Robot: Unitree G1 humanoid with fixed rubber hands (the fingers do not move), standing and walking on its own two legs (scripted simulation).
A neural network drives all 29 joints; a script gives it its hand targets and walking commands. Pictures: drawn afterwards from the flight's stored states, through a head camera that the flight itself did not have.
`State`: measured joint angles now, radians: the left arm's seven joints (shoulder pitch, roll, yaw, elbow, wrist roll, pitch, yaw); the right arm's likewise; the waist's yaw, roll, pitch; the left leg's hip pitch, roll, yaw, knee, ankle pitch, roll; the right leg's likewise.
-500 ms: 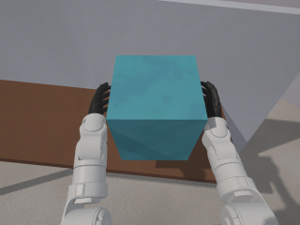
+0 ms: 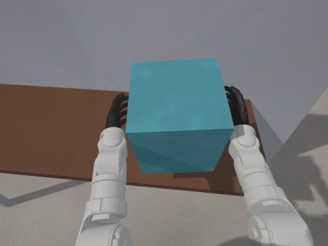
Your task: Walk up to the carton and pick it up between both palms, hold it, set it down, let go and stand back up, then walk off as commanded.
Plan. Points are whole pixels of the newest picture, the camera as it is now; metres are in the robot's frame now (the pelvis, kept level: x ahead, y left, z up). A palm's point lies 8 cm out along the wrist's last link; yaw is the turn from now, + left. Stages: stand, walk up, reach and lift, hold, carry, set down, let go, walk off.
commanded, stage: set down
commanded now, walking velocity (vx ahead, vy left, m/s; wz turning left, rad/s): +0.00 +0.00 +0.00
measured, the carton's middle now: (176, 122) +0.41 -0.01 +0.07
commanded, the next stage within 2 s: none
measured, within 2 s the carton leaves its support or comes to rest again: rests again in 1.96 s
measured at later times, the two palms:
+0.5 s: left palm (123, 126) +0.38 +0.13 +0.09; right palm (241, 125) +0.38 -0.17 +0.09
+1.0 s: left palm (122, 132) +0.40 +0.14 +0.03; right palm (226, 120) +0.44 -0.15 +0.04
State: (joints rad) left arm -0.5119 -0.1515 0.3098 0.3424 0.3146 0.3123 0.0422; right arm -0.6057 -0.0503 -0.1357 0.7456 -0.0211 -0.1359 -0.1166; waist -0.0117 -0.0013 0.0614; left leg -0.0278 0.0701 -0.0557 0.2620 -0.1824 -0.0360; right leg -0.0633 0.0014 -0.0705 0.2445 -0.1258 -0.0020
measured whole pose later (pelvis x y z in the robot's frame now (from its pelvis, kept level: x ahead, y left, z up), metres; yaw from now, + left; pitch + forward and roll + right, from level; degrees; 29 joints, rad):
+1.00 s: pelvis +0.02 +0.00 +0.00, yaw -1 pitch +14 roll -1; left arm -0.65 -0.16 0.42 0.81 0.27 -0.08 0.14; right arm -0.79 -0.09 -0.39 1.12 -0.25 -0.36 -0.03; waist 0.05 0.05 -0.09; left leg -0.35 0.08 0.01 0.28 -0.17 -0.06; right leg -0.39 0.00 -0.07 0.26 -0.11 0.00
